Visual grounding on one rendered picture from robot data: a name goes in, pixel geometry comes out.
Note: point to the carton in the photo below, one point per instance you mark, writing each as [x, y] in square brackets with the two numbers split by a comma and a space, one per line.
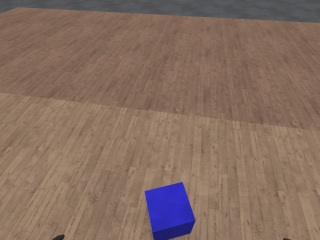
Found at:
[169, 211]

